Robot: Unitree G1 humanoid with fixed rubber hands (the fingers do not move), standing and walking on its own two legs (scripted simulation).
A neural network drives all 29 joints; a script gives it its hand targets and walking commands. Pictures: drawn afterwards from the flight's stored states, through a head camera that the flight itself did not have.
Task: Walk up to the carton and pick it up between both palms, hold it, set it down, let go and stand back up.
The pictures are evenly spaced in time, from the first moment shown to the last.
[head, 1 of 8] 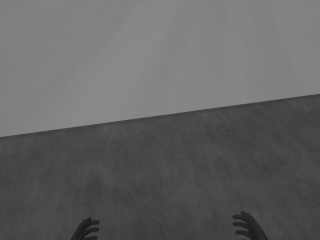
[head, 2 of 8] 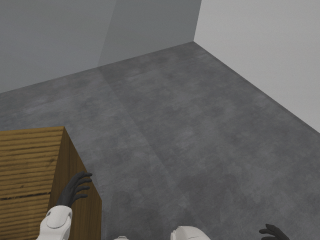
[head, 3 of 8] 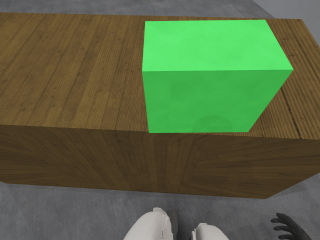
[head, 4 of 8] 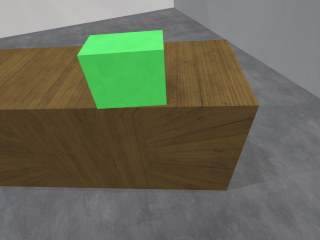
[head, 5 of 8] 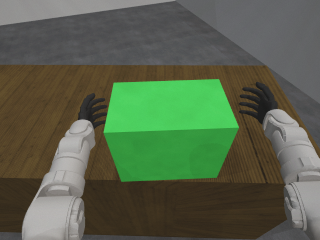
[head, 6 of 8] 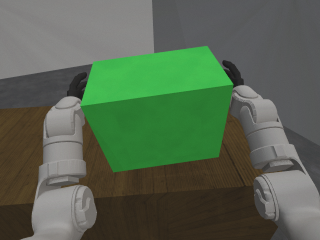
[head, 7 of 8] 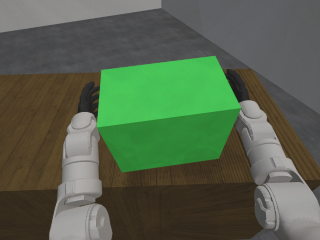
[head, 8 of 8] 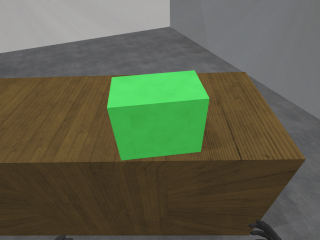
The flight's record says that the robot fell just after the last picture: no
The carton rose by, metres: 0.22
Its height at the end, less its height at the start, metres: +0.00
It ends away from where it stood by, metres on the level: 0.02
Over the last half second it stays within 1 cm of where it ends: yes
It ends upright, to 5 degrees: yes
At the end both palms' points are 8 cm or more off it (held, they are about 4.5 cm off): yes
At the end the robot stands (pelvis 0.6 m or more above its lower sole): yes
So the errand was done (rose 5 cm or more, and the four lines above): yes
